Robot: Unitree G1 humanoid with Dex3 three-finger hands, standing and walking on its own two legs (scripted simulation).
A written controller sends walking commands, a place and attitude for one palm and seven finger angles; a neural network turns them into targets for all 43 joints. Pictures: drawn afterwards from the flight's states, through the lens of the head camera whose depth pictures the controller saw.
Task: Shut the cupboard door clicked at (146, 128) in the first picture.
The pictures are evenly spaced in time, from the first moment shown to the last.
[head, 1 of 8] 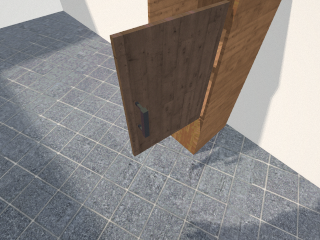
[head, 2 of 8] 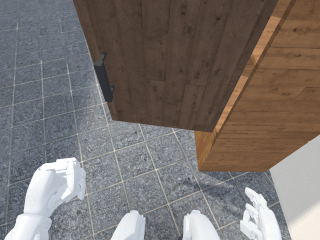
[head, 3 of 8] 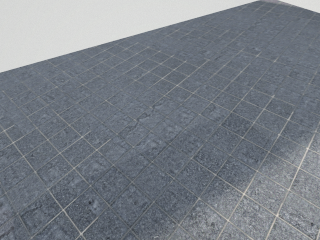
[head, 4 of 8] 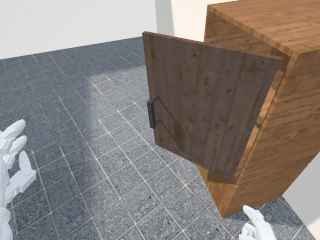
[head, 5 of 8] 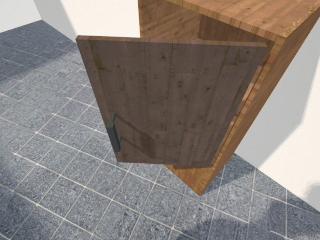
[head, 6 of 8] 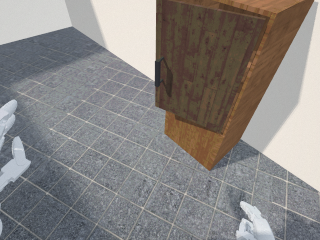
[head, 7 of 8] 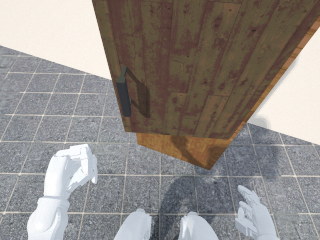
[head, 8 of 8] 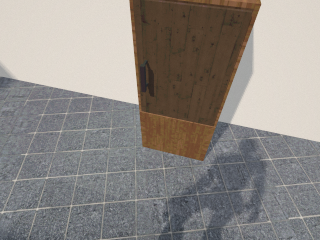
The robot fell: no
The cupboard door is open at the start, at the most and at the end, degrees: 83 83 0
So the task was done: yes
